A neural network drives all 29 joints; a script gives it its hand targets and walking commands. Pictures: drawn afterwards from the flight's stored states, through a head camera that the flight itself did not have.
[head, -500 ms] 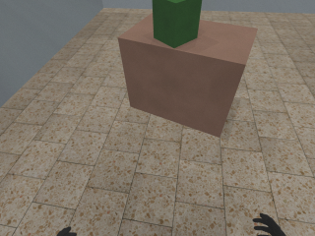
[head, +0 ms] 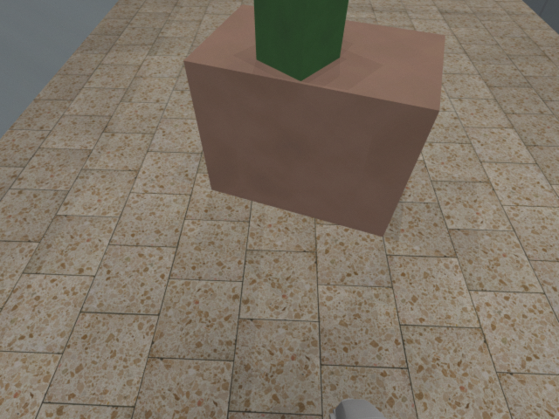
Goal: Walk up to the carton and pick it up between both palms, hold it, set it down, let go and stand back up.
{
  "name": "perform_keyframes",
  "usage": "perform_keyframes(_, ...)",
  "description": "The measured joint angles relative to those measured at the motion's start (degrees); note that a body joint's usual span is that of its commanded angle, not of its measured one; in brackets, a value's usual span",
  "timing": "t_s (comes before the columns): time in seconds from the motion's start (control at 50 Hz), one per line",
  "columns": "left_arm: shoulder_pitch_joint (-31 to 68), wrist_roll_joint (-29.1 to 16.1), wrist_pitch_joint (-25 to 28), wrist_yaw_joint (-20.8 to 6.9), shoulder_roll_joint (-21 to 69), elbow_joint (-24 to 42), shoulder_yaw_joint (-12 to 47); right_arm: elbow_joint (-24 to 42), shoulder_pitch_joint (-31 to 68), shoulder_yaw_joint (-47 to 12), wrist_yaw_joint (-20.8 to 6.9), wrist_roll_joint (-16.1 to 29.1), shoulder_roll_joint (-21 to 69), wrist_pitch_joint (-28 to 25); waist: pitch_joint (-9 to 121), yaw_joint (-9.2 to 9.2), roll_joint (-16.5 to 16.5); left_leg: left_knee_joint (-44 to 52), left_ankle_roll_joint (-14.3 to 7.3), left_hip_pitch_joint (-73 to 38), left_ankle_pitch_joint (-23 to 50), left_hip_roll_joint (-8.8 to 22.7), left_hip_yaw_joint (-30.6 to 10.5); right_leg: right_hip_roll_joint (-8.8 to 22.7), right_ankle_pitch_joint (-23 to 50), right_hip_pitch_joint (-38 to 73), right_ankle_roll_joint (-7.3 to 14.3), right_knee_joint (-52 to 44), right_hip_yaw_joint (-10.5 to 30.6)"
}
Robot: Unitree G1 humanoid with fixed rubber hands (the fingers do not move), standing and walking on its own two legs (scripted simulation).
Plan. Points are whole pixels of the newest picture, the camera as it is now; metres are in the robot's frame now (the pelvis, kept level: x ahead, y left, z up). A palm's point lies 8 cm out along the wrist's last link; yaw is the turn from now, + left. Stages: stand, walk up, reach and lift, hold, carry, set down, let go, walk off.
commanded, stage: walk up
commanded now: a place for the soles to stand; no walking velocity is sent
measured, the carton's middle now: (300, 20) +1.21 -0.04 +0.01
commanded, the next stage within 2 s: none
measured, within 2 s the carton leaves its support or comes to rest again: neither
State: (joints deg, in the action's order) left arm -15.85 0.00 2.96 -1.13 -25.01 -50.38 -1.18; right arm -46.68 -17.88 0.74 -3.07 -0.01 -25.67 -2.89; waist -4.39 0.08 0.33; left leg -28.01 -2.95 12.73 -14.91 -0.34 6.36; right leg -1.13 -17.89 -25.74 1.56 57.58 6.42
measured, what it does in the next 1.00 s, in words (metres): walks ahead: right foot, then left foot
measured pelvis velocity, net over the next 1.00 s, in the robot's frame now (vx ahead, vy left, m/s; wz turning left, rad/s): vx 0.40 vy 0.11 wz -0.15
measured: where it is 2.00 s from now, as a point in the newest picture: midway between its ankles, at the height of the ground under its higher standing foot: (254, 272)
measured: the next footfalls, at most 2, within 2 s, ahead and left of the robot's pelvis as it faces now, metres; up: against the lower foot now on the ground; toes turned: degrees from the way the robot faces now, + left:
right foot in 0.36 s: +0.29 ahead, -0.08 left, +0.00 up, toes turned -6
left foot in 0.74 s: +0.49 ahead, +0.20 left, +0.00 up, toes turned -1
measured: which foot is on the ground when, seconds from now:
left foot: down 0.00-0.38, up 0.40-0.72, down 0.74-1.00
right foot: up 0.00-0.34, down 0.36-0.76, up 0.78-1.00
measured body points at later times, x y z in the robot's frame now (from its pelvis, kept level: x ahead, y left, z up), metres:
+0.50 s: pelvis +0.21 +0.02 -0.01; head +0.22 +0.02 +0.43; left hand +0.28 +0.34 -0.12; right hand +0.30 -0.30 -0.12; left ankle +0.14 +0.11 -0.65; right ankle +0.25 -0.07 -0.74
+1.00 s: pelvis +0.40 +0.11 +0.00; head +0.44 +0.13 +0.44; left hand +0.50 +0.43 -0.12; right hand +0.40 -0.21 -0.10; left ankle +0.45 +0.20 -0.74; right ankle +0.40 -0.04 -0.68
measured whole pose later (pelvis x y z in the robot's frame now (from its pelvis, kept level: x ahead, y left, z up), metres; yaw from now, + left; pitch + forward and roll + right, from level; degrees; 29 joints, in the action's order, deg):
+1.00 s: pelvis +0.40 +0.11 +0.00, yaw -8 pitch -1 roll -2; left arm -17.6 0.0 4.8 -0.9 -25.8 -50.3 -1.2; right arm -46.6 -19.5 0.7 -3.8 0.0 -24.2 -2.0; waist -5.8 0.0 -0.5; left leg -31.0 -2.2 15.6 -14.1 3.6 6.1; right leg 0.0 -22.4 -26.8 1.7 56.9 0.9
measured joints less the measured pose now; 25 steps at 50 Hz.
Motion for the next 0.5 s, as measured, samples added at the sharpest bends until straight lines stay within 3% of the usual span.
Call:
perform_keyframes(0.2,0.0,0.0,-0.8,-0.1,-0.2,0.0,0.0,0.0,-3.4,0.0,0.1,0.0,0.3,0.0,0.0,-0.06,-1.7,6.7,-2.6,-11.9,-3.8,-2.1,2.4,0.0,5.3,-3.8,0.0,-2.9,-0.8)
perform_keyframes(0.28,0.0,0.0,-0.8,-0.2,0.0,0.0,0.0,0.0,-2.7,0.0,0.1,0.0,0.4,0.0,0.0,-0.1,-1.7,7.7,-2.8,-15.3,-6.6,-3.3,3.3,0.0,7.8,-2.5,0.0,-12.9,-4.4)
perform_keyframes(0.34,0.2,0.0,-0.8,-0.2,0.1,0.1,0.0,0.0,-2.3,0.0,0.2,0.0,0.4,0.0,0.0,-0.15,-1.4,5.7,-2.6,-17.0,-10.3,-3.9,3.6,0.0,8.2,0.8,0.0,-20.8,-9.3)
perform_keyframes(0.38,0.2,0.0,-0.4,-0.2,0.5,0.1,0.0,-0.1,-1.6,0.0,0.4,0.0,0.3,0.8,-0.5,-0.26,-0.2,-4.4,-1.6,-14.5,-14.2,-2.6,3.4,-0.8,8.1,3.7,0.9,-23.3,-11.3)
perform_keyframes(0.4,0.2,0.0,-0.1,-0.2,1.1,0.1,0.0,0.0,-0.7,0.0,0.4,0.0,0.5,1.4,-1.1,-0.34,1.0,-14.0,-0.6,-11.0,-13.0,-1.3,2.3,-1.5,7.0,4.8,1.6,-22.8,-12.0)
perform_keyframes(0.44,-0.8,0.0,0.2,0.0,1.5,0.1,0.0,0.0,1.8,0.0,0.4,0.0,1.3,1.8,-1.6,-0.29,1.3,-32.6,0.2,-2.7,-12.9,-1.8,-1.2,-1.5,5.2,6.9,2.3,-22.8,-11.9)
perform_keyframes(0.5,-2.9,0.0,0.4,0.1,1.5,0.1,0.0,0.1,5.7,0.0,0.3,0.0,1.4,1.8,-1.6,-0.15,1.6,-41.7,0.2,6.0,-11.3,-1.1,-4.5,-1.1,3.6,11.2,2.4,-24.2,-10.2)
